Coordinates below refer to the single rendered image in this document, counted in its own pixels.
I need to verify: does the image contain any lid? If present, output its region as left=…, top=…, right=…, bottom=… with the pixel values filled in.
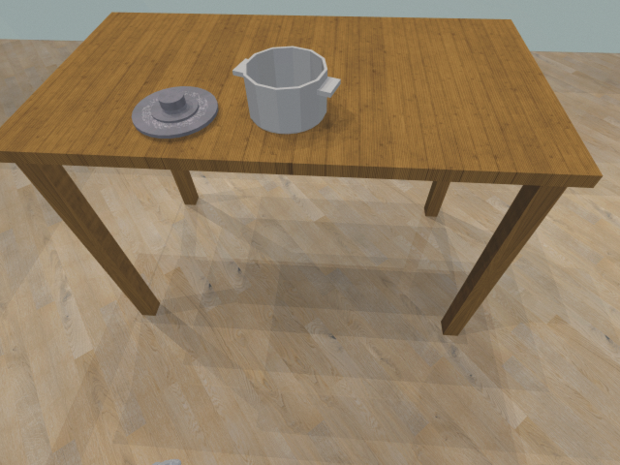
left=132, top=86, right=218, bottom=139

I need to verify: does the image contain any knob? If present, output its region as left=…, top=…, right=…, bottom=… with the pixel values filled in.
left=158, top=89, right=186, bottom=111

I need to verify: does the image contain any pot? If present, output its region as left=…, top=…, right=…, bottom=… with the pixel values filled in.
left=232, top=46, right=341, bottom=134

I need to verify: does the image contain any table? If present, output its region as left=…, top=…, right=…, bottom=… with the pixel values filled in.
left=0, top=13, right=603, bottom=336

